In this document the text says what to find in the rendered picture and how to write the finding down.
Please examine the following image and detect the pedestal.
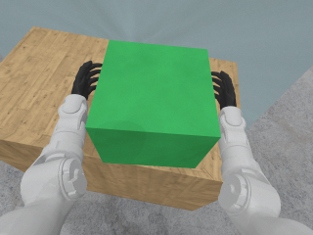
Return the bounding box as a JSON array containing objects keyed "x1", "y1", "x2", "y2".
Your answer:
[{"x1": 0, "y1": 26, "x2": 241, "y2": 211}]

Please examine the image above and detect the robot right upper arm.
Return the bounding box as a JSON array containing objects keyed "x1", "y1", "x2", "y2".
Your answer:
[{"x1": 218, "y1": 173, "x2": 313, "y2": 235}]

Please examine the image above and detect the right robot forearm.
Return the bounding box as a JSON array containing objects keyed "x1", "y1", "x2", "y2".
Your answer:
[{"x1": 218, "y1": 106, "x2": 272, "y2": 186}]

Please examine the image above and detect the carton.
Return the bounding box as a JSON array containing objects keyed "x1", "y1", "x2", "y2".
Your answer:
[{"x1": 85, "y1": 40, "x2": 221, "y2": 168}]

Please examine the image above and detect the robot right hand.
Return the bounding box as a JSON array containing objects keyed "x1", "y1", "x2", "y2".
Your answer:
[{"x1": 211, "y1": 70, "x2": 237, "y2": 110}]

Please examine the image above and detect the robot left upper arm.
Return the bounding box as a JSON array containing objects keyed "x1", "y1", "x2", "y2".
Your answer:
[{"x1": 0, "y1": 157, "x2": 87, "y2": 235}]

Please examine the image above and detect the robot left hand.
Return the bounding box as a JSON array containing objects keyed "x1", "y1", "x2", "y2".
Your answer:
[{"x1": 70, "y1": 60, "x2": 103, "y2": 101}]

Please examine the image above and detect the left robot forearm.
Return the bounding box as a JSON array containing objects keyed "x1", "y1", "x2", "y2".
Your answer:
[{"x1": 21, "y1": 94, "x2": 89, "y2": 201}]

